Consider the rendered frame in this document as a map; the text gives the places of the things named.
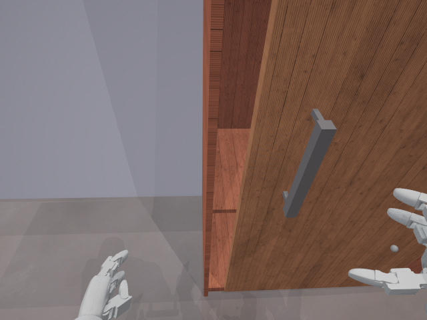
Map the left robot hand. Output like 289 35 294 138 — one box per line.
78 250 132 320

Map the handle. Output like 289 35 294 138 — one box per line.
282 109 337 218

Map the wardrobe door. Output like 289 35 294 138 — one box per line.
224 0 427 292
406 255 422 274

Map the right robot hand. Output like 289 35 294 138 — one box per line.
348 188 427 295

